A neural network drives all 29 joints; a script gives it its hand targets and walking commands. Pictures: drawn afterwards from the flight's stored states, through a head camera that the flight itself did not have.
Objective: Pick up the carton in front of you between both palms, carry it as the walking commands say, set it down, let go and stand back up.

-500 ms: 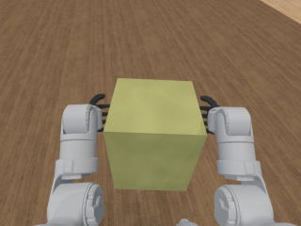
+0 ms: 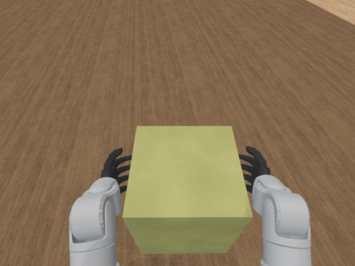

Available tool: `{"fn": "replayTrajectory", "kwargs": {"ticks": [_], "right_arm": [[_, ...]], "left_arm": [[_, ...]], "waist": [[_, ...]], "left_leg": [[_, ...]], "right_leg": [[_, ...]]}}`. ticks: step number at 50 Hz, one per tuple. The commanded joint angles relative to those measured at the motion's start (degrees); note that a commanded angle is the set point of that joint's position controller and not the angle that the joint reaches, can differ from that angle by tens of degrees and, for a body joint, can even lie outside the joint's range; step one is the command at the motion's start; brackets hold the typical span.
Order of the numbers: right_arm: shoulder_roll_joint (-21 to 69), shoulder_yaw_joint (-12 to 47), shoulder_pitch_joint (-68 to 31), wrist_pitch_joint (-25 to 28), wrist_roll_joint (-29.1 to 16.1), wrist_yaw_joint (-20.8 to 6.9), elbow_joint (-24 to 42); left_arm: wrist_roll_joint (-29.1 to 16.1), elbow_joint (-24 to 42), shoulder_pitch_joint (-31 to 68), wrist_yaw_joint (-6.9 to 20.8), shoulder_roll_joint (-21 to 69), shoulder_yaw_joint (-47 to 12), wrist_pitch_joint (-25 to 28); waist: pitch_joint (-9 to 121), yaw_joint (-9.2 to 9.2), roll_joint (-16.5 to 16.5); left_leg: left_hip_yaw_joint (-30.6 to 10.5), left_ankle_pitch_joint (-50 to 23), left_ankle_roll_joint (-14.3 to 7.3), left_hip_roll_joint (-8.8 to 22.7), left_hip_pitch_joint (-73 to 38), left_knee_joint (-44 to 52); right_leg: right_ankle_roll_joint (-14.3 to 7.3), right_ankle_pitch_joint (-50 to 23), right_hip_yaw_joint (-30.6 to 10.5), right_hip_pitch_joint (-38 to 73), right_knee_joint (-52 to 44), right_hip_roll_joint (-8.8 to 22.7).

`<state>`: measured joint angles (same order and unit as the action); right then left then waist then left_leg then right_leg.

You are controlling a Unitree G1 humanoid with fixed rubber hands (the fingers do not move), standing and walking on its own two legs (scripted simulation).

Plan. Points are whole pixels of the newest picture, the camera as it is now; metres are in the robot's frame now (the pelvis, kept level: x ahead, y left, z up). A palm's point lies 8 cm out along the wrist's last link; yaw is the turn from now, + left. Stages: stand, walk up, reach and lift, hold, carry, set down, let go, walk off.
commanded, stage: carry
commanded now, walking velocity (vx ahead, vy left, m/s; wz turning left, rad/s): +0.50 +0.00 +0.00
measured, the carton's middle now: (183, 193) +0.30 +0.00 +0.01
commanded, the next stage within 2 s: none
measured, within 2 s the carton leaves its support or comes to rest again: neither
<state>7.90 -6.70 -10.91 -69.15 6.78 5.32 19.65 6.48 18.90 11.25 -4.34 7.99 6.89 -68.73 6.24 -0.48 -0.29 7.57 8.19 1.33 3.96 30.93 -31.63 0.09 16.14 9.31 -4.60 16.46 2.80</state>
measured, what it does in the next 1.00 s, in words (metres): walks ahead: left foot, then right foot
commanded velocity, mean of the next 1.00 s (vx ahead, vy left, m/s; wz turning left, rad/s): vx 0.41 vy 0.00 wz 0.00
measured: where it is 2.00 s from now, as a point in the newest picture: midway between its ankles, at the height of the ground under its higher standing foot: (185, 191)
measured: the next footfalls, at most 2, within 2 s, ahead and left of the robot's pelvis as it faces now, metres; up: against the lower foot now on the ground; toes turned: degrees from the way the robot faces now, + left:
left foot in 0.08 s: +0.22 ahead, +0.12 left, +0.00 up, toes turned +9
right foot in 0.56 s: +0.51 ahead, -0.13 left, +0.00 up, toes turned -13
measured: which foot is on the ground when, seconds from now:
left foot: up 0.00-0.06, down 0.08-0.58, up 0.60-1.00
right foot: down 0.00-0.10, up 0.12-0.54, down 0.56-1.00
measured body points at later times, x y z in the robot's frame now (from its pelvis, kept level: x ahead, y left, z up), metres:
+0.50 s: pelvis +0.30 +0.00 -0.01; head +0.26 +0.01 +0.44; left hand +0.58 +0.14 +0.09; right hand +0.56 -0.16 +0.09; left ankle +0.18 +0.11 -0.75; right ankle +0.44 -0.13 -0.72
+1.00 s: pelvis +0.61 -0.01 -0.01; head +0.59 -0.02 +0.44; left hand +0.89 +0.13 +0.09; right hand +0.88 -0.17 +0.08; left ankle +0.76 +0.09 -0.73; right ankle +0.47 -0.12 -0.75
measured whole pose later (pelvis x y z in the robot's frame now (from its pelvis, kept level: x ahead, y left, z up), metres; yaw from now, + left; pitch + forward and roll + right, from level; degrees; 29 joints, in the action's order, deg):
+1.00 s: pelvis +0.61 -0.01 -0.01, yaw -1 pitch +3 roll +0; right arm 7.5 -5.4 -8.4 -70.4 6.9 5.2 22.9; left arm 6.6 21.7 8.4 -4.4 7.6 5.0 -69.3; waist 6.4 -0.4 -0.6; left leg 11.1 -3.2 0.3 3.5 28.7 -25.6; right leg 1.7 22.0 12.1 0.8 19.3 3.5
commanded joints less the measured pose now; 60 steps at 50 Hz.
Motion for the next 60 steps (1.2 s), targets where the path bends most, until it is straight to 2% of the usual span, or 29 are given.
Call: {"fn": "replayTrajectory", "kwargs": {"ticks": [1,3,4,5,6,8,10,13,20,25,27,28,29,30,32,33,34,36,39,42,47,50,51,52,53,54,56,58,60], "right_arm": [[51.6,41.1,-25.1,-1.3,-22.4,-14.3,1.5],[49.8,39.8,-23.9,-2.1,-22.0,-14.7,-0.6],[49.0,39.0,-23.3,-2.4,-21.8,-14.9,-1.7],[47.4,37.7,-23.1,-2.4,-20.9,-15.0,-3.7],[48.4,37.2,-22.4,-2.3,-21.1,-15.0,-5.6],[51.5,38.1,-24.4,-1.9,-22.3,-15.1,-3.9],[54.5,39.7,-27.6,-1.0,-23.5,-15.6,-2.0],[55.2,41.2,-28.5,0.1,-25.0,-16.0,-0.5],[50.2,41.3,-24.7,-0.6,-25.1,-15.9,1.9],[48.3,40.2,-23.1,-1.9,-23.3,-15.4,0.4],[48.3,40.4,-24.1,-2.2,-23.1,-15.2,0.3],[47.8,40.4,-23.8,-2.3,-23.0,-15.1,0.0],[48.0,41.0,-25.5,-2.8,-23.5,-15.1,1.2],[48.9,41.6,-26.2,-2.9,-24.0,-15.3,1.1],[52.5,42.2,-27.2,-1.5,-24.3,-15.7,0.7],[54.0,42.5,-27.3,-0.7,-24.4,-15.7,0.9],[54.9,42.8,-27.2,0.1,-24.4,-15.6,1.3],[56.6,43.5,-26.5,1.2,-23.9,-15.2,1.7],[56.2,43.5,-23.8,2.1,-22.7,-14.2,2.8],[54.2,43.3,-22.1,1.9,-22.2,-13.7,3.9],[49.6,42.4,-21.6,-0.5,-23.0,-13.8,5.2],[47.6,41.5,-21.5,-1.8,-23.1,-14.3,4.3],[46.8,41.0,-22.0,-2.2,-22.9,-14.5,4.1],[46.1,40.1,-22.4,-2.5,-22.6,-14.6,3.2],[46.1,39.3,-21.0,-2.4,-22.4,-14.8,0.5],[47.5,39.1,-20.0,-2.1,-22.7,-15.0,0.3],[52.0,39.5,-22.9,-1.0,-23.3,-15.4,1.1],[54.9,40.3,-25.5,-0.1,-23.9,-15.7,2.3],[55.3,40.7,-24.8,0.4,-24.1,-15.8,3.3]], "left_arm": [[-22.2,1.5,23.1,14.7,50.6,-39.8,-1.6],[-22.2,0.9,23.7,14.7,49.0,-39.9,-2.4],[-22.2,0.3,24.2,14.7,47.8,-39.7,-2.8],[-22.8,1.0,26.3,14.6,47.4,-40.4,-3.6],[-23.3,1.3,28.4,14.7,47.6,-41.3,-4.1],[-24.3,-0.2,29.3,15.0,50.8,-41.5,-3.4],[-24.3,-0.4,29.3,15.1,53.4,-41.7,-2.2],[-23.5,0.1,27.9,14.5,55.1,-42.5,-0.7],[-21.5,1.7,22.8,13.0,51.2,-41.1,-1.1],[-22.0,1.8,23.1,13.4,48.5,-40.5,-2.8],[-22.2,0.7,22.4,13.7,48.1,-39.8,-3.1],[-22.2,-0.1,22.1,13.9,48.2,-39.3,-3.1],[-21.6,-1.9,21.3,14.1,47.8,-38.6,-2.7],[-21.7,-3.3,20.5,14.1,49.0,-38.7,-2.0],[-22.8,-1.0,22.4,14.5,53.0,-39.7,-1.0],[-23.3,0.2,23.9,14.7,54.9,-40.4,-0.3],[-23.9,1.3,25.1,14.9,56.1,-41.2,0.3],[-24.7,2.6,25.8,15.3,56.8,-41.9,1.1],[-25.5,3.9,24.0,15.8,55.4,-42.6,1.5],[-25.4,5.3,22.6,15.7,52.8,-42.6,1.1],[-23.3,5.3,19.6,14.7,48.4,-40.9,-0.6],[-22.3,4.5,19.7,14.2,46.6,-40.0,-1.9],[-22.2,4.1,20.5,14.2,45.8,-39.7,-2.2],[-22.5,4.3,22.2,14.1,45.6,-40.2,-2.9],[-23.1,4.1,22.5,14.0,46.9,-41.1,-3.5],[-23.0,3.9,22.1,14.1,47.7,-41.1,-3.4],[-23.6,4.6,26.0,14.4,50.9,-42.4,-2.5],[-24.3,5.4,28.4,14.4,54.1,-43.5,-1.4],[-24.2,5.9,26.9,14.1,54.9,-43.6,-0.5]], "waist": [[11.5,-0.64,9.4],[12.1,0.29,5.1],[13.7,1.16,1.9],[15.6,1.83,-11.4],[15.2,2.46,-19.0],[14.4,1.77,-9.5],[13.3,1.15,-3.2],[12.7,1.06,-6.5],[8.7,1.76,-6.4],[5.4,1.89,-8.5],[8.1,0.73,-6.3],[12.2,-0.09,-3.3],[17.1,-1.28,9.7],[17.8,-1.18,21.1],[17.4,-0.76,10.1],[16.8,-0.61,5.0],[16.3,-0.35,3.3],[15.8,-0.19,6.1],[13.6,-0.27,7.6],[10.7,-0.33,7.1],[8.0,-0.57,9.3],[9.7,0.44,6.7],[11.7,0.87,4.4],[17.0,1.21,-5.9],[22.5,1.61,-14.4],[22.3,1.39,-11.5],[20.1,0.89,-7.3],[18.7,0.64,-8.0],[20.7,0.80,-8.1]], "left_leg": [[3.7,-6.1,-1.1,-1.4,-7.6,6.0],[7.1,-0.8,-2.0,-3.5,-20.5,7.3],[1.6,3.3,-2.5,0.7,-30.3,6.7],[-22.8,11.6,-8.4,14.9,-38.3,14.1],[-37.5,10.6,-14.1,20.8,-42.9,19.3],[-31.1,4.6,-13.7,19.7,-37.5,18.3],[-21.8,8.4,-9.8,16.9,-29.8,21.2],[-12.9,10.8,-8.3,13.8,-26.2,24.8],[-4.6,0.4,-8.2,10.9,-30.5,24.7],[-1.6,-8.9,-6.9,10.5,-33.0,19.8],[2.8,-17.0,-4.9,8.0,-29.8,7.9],[4.8,-14.9,-2.9,6.1,-22.5,-3.3],[5.3,-3.6,0.7,0.8,-7.7,-20.7],[1.3,17.9,1.5,-4.9,6.9,-32.2],[-6.6,18.5,-1.5,0.8,10.9,-40.7],[-7.5,14.9,-2.1,2.9,9.9,-38.1],[-8.1,11.4,-2.1,4.2,7.8,-34.1],[-5.7,7.1,-1.4,3.7,5.1,-28.5],[-3.2,2.9,-0.1,3.5,6.0,-18.5],[-0.5,-2.3,0.2,2.4,5.7,-8.0],[4.0,-9.9,-1.0,-1.6,-1.8,2.3],[7.7,-18.3,-1.3,-4.4,-18.8,11.9],[3.1,-27.4,-1.1,0.9,-28.7,11.5],[-9.8,-53.6,-4.5,13.1,-40.7,4.5],[-20.4,-57.4,-13.7,19.7,-50.3,5.3],[-20.8,-47.8,-15.0,20.5,-45.4,9.5],[-13.7,-34.8,-11.0,16.5,-36.7,13.0],[-8.9,-25.4,-8.1,13.2,-31.5,14.9],[-6.8,-18.7,-7.9,12.7,-30.5,14.7]], "right_leg": [[-4.7,-20.0,-4.1,5.4,-0.3,10.7],[-2.6,-18.8,0.1,-1.8,10.3,7.7],[-0.7,-14.9,1.6,-9.4,19.6,6.3],[2.1,-2.7,1.9,-22.7,35.0,0.8],[1.7,12.5,-1.9,-34.6,45.0,-2.6],[-0.5,11.8,-8.3,-37.1,52.3,2.7],[-0.8,4.2,-9.5,-34.0,46.3,6.0],[0.1,-2.1,-6.1,-30.5,37.5,5.0],[1.2,-13.1,-1.1,-30.2,17.3,2.9],[-0.6,-13.3,2.1,-24.3,10.1,1.7],[-1.4,-9.3,6.7,-11.5,7.2,-1.5],[-1.8,-6.0,3.3,1.3,8.6,0.5],[-7.3,1.6,-20.2,14.1,3.3,14.3],[-12.7,-2.4,-37.8,21.3,-3.6,21.3],[-11.7,-13.4,-29.6,17.1,-1.1,20.2],[-9.7,-12.6,-25.2,13.0,-1.2,19.1],[-7.9,-10.0,-21.4,9.2,-3.1,17.9],[-6.8,-5.9,-15.5,5.8,-5.9,15.9],[-8.1,-5.1,-11.0,5.6,-9.1,15.0],[-7.6,-12.0,-6.6,7.1,-8.6,12.9],[-4.4,-37.7,1.1,8.3,-0.6,10.3],[-0.3,-38.3,5.9,3.5,13.4,6.8],[1.9,-28.7,5.0,-2.8,19.8,5.9],[3.6,-5.1,3.0,-11.6,31.4,3.1],[4.0,15.2,-1.2,-22.4,40.7,-1.7],[3.4,18.8,-5.8,-23.2,43.6,-0.5],[1.3,17.9,-8.5,-20.2,33.2,2.5],[1.2,14.2,-6.0,-14.5,20.6,1.2],[1.0,8.0,-4.4,-10.3,15.2,0.8]]}}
